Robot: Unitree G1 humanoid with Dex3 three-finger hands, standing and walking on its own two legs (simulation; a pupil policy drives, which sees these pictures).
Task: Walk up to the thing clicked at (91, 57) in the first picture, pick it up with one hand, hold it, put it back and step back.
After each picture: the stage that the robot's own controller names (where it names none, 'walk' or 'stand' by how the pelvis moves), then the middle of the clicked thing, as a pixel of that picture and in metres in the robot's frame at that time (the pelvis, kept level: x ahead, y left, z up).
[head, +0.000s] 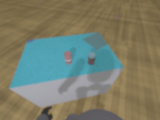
stand; (91, 58) +0.57 +0.00 -0.05
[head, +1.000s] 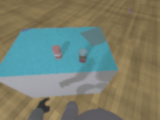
rise first; (82, 56) +0.51 +0.09 -0.02
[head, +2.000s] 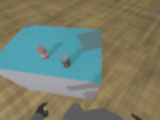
stand; (65, 60) +0.44 +0.23 -0.02
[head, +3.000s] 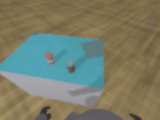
stand; (70, 66) +0.44 +0.19 -0.05
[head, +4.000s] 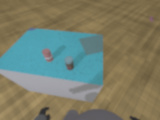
stand; (69, 63) +0.45 +0.20 -0.05
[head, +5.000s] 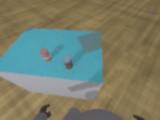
stand; (68, 62) +0.45 +0.20 -0.04
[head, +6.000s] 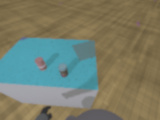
stand; (63, 70) +0.41 +0.23 -0.05
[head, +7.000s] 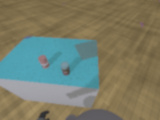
stand; (65, 68) +0.43 +0.22 -0.06
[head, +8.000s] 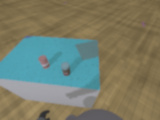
stand; (66, 69) +0.42 +0.22 -0.06
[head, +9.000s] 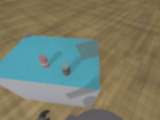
rise first; (66, 69) +0.42 +0.21 -0.06
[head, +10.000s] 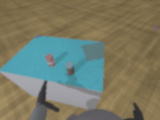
rise first; (70, 68) +0.43 +0.21 -0.05
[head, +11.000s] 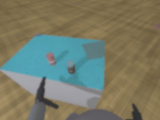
go down; (71, 67) +0.44 +0.20 -0.05
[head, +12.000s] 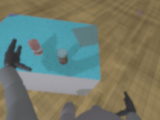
go down; (63, 56) +0.46 +0.18 +0.00
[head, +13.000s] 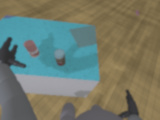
go down; (60, 58) +0.45 +0.19 +0.02
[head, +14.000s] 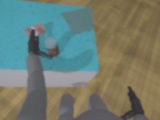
close in; (52, 47) +0.47 +0.20 +0.06
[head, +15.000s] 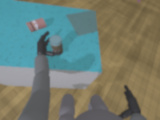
close; (57, 46) +0.48 +0.19 +0.07
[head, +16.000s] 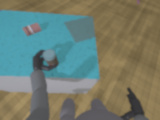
lift; (51, 59) +0.41 +0.22 +0.05
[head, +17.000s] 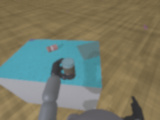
lift; (69, 69) +0.30 +0.13 +0.15
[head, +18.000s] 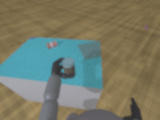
hold; (69, 68) +0.31 +0.14 +0.14
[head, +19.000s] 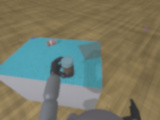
hold; (68, 67) +0.31 +0.15 +0.15
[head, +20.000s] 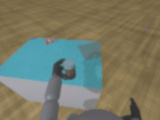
crouch; (70, 69) +0.31 +0.14 +0.13
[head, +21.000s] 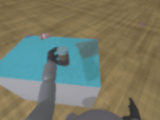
crouch; (63, 56) +0.40 +0.18 +0.14
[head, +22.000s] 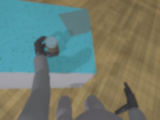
lower; (53, 47) +0.48 +0.19 +0.04
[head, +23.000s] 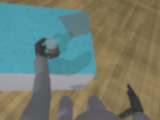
lower; (53, 48) +0.48 +0.19 +0.06
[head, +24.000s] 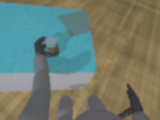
lower; (52, 47) +0.49 +0.19 +0.06
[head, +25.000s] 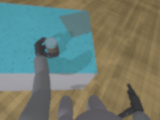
lower; (53, 48) +0.48 +0.19 +0.06
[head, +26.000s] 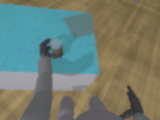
loosen; (57, 48) +0.48 +0.18 +0.06
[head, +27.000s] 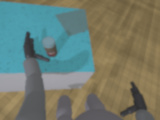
rise; (50, 47) +0.48 +0.19 +0.06
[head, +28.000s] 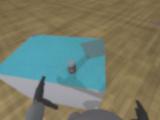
sink last; (71, 66) +0.43 +0.18 +0.00
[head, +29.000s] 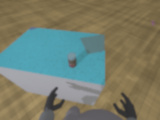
stand; (72, 60) +0.46 +0.18 +0.01
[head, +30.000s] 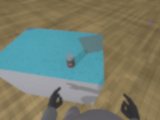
stand; (70, 60) +0.46 +0.18 +0.02
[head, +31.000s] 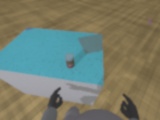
stand; (70, 61) +0.46 +0.18 +0.01
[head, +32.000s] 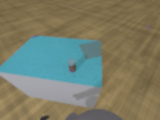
stand; (72, 65) +0.47 +0.18 -0.05
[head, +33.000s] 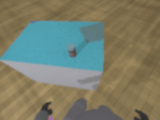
walk; (72, 50) +0.54 +0.20 -0.03
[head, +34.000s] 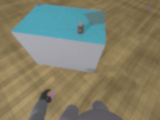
walk; (80, 27) +0.84 +0.14 -0.03
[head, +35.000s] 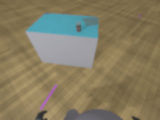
stand; (78, 26) +1.08 +0.21 -0.04
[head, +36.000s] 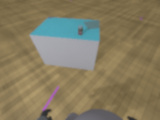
stand; (80, 30) +1.09 +0.19 -0.05
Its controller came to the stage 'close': yes
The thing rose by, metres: 0.20
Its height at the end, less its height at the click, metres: +0.00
